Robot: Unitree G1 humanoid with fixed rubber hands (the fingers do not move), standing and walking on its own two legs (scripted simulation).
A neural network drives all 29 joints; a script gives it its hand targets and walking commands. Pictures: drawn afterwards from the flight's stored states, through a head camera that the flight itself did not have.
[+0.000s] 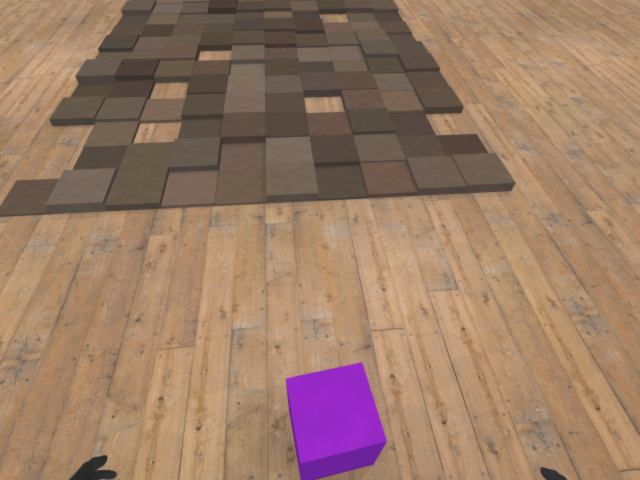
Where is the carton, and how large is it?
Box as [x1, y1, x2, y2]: [286, 362, 386, 479]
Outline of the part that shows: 361,362 286,378 289,412 301,479 315,479 372,464 384,445 386,440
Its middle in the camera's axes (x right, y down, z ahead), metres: +0.04 +0.51 +1.06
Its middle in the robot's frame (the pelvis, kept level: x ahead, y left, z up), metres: +0.37 -0.04 -0.66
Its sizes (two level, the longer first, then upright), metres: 0.210 0.200 0.250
